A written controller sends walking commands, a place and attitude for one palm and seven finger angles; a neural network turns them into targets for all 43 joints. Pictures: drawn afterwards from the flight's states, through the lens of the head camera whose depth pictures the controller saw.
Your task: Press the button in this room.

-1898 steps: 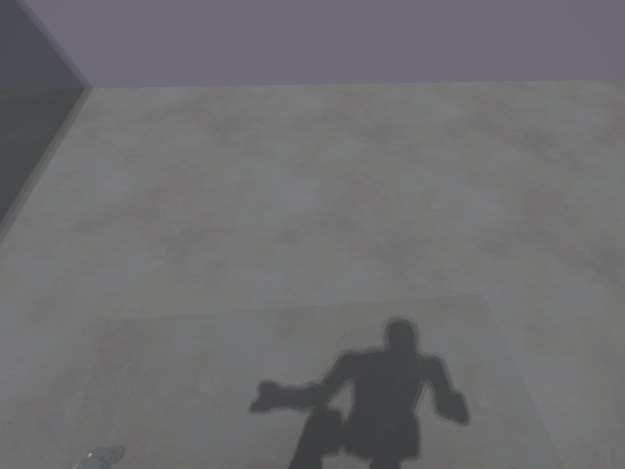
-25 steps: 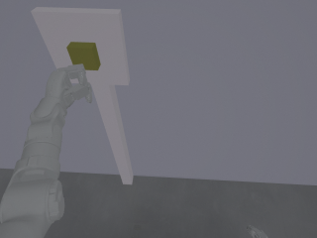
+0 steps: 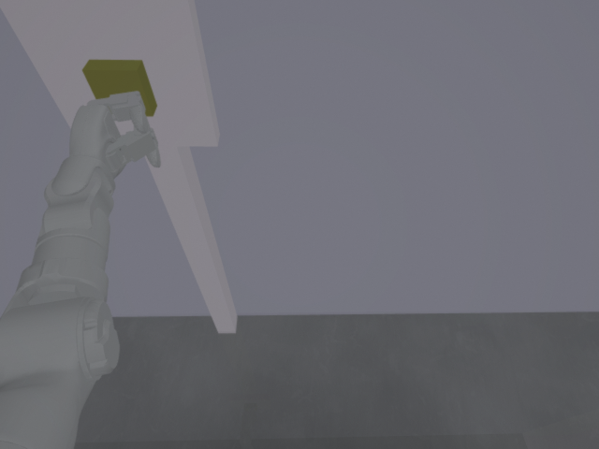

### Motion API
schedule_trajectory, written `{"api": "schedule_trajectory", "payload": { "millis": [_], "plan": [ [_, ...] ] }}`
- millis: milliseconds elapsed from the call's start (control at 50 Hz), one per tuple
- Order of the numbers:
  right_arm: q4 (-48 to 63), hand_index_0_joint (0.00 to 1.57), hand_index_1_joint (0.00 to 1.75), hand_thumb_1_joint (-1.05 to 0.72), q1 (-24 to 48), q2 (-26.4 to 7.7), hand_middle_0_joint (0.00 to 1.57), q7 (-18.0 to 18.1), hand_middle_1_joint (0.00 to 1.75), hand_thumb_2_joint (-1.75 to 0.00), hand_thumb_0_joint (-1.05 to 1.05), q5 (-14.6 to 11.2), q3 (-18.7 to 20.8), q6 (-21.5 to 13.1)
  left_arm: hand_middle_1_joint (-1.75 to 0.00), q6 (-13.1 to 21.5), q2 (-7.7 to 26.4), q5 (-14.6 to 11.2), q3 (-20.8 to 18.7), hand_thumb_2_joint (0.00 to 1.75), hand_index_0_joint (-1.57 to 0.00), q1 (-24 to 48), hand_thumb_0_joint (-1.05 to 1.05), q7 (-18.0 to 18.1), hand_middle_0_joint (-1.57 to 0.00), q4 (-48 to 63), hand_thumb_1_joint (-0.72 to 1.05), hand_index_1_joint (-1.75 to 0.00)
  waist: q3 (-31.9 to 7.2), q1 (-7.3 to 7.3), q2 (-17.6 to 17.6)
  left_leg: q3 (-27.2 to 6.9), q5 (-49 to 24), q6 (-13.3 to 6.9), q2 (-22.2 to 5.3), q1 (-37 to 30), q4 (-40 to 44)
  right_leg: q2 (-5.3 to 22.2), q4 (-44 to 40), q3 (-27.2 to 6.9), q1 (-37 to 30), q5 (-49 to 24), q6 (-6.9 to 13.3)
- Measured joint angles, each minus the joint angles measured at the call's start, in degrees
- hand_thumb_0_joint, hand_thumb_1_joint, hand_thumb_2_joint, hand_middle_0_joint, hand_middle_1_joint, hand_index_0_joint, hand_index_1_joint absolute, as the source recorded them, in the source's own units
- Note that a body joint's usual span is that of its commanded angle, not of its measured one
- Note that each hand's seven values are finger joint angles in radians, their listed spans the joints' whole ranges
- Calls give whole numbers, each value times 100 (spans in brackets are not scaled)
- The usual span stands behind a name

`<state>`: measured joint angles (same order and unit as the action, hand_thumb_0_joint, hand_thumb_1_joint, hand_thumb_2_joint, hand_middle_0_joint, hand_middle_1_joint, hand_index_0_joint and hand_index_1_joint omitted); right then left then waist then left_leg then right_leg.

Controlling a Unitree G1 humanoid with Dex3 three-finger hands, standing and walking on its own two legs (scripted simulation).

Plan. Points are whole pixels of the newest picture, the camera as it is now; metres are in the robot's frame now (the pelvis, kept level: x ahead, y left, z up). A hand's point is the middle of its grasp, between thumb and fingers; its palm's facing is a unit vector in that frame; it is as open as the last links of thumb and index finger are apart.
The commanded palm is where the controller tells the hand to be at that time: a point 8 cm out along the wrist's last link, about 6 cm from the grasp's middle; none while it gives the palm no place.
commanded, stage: press the button with the knuckle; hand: left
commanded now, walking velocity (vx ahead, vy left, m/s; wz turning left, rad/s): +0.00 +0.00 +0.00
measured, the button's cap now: (123, 86) +0.54 +0.22 +0.20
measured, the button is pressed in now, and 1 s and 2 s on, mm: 5 11 0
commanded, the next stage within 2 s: hold the button down briefly in 0.44 s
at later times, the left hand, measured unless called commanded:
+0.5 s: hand (146, 131) +0.48 +0.19 +0.17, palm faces -0.01 -1.00 -0.02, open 3.2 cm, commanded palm +0.49 +0.23 +0.17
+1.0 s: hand (142, 132) +0.48 +0.19 +0.17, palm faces -0.03 -1.00 +0.00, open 3.2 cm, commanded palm +0.47 +0.24 +0.17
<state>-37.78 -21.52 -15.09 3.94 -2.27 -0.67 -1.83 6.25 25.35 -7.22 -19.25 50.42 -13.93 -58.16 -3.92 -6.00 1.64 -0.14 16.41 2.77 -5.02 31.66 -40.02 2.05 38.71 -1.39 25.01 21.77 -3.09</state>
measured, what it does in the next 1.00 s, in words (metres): stands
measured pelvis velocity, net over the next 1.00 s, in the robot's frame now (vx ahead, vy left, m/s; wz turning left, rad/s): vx -0.03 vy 0.01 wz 0.01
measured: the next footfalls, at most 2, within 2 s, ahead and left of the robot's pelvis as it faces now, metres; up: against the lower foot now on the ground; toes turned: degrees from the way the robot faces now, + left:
none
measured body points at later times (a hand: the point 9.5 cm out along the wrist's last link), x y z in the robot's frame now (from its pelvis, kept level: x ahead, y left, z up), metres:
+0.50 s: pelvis -0.02 +0.00 -0.01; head +0.04 +0.01 +0.44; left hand +0.48 +0.24 +0.18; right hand +0.01 -0.27 -0.12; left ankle +0.03 +0.15 -0.72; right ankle -0.03 -0.16 -0.72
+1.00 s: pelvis -0.03 +0.01 -0.01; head +0.04 +0.02 +0.43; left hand +0.48 +0.24 +0.17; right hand -0.04 -0.26 -0.12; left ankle +0.03 +0.15 -0.72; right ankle -0.03 -0.16 -0.72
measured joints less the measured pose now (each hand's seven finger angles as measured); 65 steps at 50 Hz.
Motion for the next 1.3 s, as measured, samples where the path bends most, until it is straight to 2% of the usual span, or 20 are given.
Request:
{"api": "schedule_trajectory", "payload": {
  "millis": [80,220,580,880,1060,1300],
  "plan": [
    [-48,20,30,-90,-28,6,20,-12,30,-90,1,15,8,-18,-150,128,42,34,16,91,-130,138,3,-36,-130,-161,86,-150,8,2,4,-33,5,5,-4,91,-45,-9,24,27,68,4,4],
    [-126,20,30,-90,-54,-7,20,-20,30,-90,1,27,11,-25,-150,142,116,44,47,92,-130,312,4,-88,-130,-445,83,-150,-39,-9,26,-85,7,10,-8,172,-96,-20,46,73,114,6,8],
    [-244,20,30,-90,-165,-100,20,9,30,-90,1,69,-48,-175,-150,320,556,179,181,94,-133,1203,5,-112,-130,-1356,79,-150,53,-242,11,-229,-115,1,-2,693,-280,-46,226,177,580,-79,7],
    [-240,20,30,-90,-369,-108,20,14,30,-90,1,81,-82,-283,-150,326,842,291,99,94,-136,1455,5,-149,-130,-1596,74,-150,51,-434,-7,-216,-180,-39,-19,984,-397,-70,305,135,869,-181,-27],
    [-181,20,30,-90,-417,-69,20,-39,30,-90,1,111,-68,-306,-150,288,712,254,-39,92,-135,1277,4,-128,-130,-1370,75,-150,13,-375,9,-145,-165,-65,-3,990,-421,-48,336,63,903,-180,-53],
    [25,20,30,-90,-279,-6,20,-73,30,-90,1,54,-29,-234,-150,190,281,74,-89,89,-132,403,2,-53,-130,-470,78,-150,-92,-146,33,-45,-42,-59,-21,618,-351,-47,252,-22,569,-96,-49]
  ]
}}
